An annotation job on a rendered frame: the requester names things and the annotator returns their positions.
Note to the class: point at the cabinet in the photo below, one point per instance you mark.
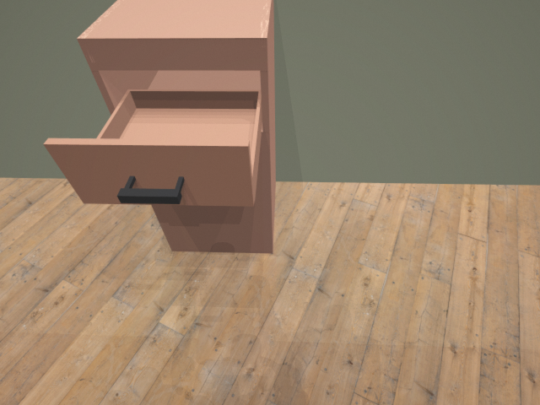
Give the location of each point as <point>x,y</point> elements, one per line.
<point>195,44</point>

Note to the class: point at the drawer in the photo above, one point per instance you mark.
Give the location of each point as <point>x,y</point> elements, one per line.
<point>211,137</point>

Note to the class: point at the handle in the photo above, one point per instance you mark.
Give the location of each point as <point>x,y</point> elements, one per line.
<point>157,196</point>

